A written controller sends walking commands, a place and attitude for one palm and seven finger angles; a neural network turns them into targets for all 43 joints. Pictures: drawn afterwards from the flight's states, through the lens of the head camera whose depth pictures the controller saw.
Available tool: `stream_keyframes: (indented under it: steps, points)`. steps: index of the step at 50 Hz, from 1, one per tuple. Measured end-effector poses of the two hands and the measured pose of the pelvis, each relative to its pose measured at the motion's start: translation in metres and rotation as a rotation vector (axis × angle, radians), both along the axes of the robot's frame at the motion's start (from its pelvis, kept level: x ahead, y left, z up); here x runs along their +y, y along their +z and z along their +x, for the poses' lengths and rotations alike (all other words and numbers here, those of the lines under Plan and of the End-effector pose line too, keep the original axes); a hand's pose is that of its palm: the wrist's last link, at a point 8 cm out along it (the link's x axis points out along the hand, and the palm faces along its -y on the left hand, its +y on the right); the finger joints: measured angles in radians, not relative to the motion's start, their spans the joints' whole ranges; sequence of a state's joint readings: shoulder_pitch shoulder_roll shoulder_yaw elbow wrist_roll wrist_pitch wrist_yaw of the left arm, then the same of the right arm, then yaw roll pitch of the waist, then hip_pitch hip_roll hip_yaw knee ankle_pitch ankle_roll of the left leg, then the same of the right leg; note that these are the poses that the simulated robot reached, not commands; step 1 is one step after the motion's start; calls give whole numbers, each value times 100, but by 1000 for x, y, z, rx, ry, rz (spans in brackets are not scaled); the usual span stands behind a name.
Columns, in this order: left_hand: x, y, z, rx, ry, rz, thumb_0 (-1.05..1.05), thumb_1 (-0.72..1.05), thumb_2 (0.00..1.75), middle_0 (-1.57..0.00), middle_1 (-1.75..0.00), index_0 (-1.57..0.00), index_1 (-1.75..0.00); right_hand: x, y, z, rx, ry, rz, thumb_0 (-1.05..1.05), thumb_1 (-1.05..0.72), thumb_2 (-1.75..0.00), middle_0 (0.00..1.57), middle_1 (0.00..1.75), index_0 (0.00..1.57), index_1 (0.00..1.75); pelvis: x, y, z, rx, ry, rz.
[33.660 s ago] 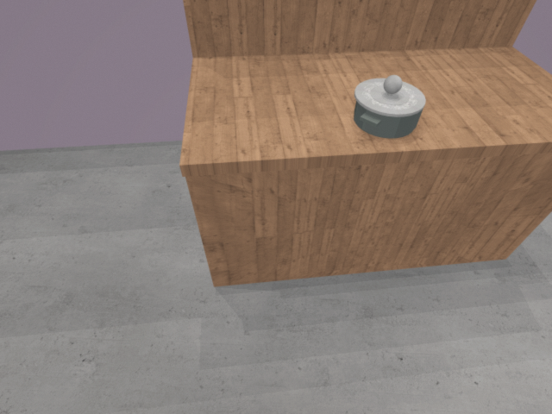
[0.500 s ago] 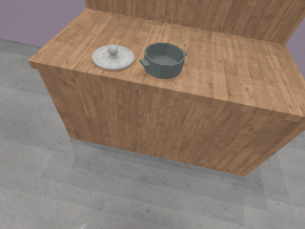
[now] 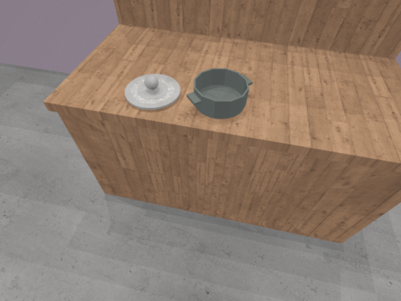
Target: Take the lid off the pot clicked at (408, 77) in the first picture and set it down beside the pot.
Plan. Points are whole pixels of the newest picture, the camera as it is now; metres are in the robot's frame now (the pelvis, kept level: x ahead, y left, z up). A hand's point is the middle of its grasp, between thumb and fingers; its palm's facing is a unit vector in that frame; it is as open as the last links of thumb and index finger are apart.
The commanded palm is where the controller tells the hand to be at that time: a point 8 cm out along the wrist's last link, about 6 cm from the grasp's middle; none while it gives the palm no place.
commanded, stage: stop stepping back and stand still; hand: left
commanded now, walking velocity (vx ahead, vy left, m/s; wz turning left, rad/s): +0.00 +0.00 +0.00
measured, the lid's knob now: (151, 82) +0.78 +0.20 -0.03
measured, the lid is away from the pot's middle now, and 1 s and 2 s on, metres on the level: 0.24 0.24 0.24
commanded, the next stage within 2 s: let the arm hang, fingers relaxed in 0.32 s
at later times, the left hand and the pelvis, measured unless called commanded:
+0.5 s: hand out of the picture +0.05 +0.18 -0.18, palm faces +0.03 -0.98 -0.20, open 7.3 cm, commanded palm none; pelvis +0.01 +0.00 +0.00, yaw -1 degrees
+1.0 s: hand out of the picture +0.02 +0.17 -0.17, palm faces +0.03 -0.98 -0.20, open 7.3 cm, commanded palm none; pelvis +0.00 +0.00 +0.00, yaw -1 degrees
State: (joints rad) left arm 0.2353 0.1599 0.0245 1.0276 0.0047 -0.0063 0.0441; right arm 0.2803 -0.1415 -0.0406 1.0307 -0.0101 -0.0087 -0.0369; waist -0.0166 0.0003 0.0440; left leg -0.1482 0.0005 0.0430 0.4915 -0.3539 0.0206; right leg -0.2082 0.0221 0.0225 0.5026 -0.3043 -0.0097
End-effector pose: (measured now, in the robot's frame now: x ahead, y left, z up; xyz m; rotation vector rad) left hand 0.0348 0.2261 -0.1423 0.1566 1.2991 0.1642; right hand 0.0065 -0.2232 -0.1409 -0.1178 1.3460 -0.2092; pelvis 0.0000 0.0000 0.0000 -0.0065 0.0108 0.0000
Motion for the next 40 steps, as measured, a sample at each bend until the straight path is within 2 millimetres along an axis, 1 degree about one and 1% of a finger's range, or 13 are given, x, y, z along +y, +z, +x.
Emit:
stream_keyframes:
  steps: [6,13,19,29,40]
  points:
    - [-3,-2,14,-21,-7,-9,1,93,90,-20,-30,-20,-30,-4,2,10,-15,-1,-12,1,-92,-90,20,29,20,30,-2,0,5,-7,-3,-1]
    - [-4,-2,18,-22,-8,-10,1,92,90,-20,-30,-20,-30,-4,0,7,1,-9,-7,1,-92,-90,20,29,20,30,-3,-1,9,-12,-4,-2]
    - [-3,-2,13,-7,-5,-6,1,92,90,-20,-30,-20,-30,0,-1,-3,26,-20,4,1,-91,-90,20,29,20,30,-3,0,9,-17,-6,-2]
    - [-2,-2,-2,38,0,-6,1,92,90,-20,-30,-20,-30,8,-2,-20,71,-33,21,1,-91,-90,20,29,20,30,-2,1,7,-15,-11,-3]
    - [-2,-3,-13,64,5,-8,1,93,90,-20,-30,-20,-30,11,-1,-27,80,-39,22,0,-91,-90,20,29,20,30,-1,1,5,-17,-15,-1]
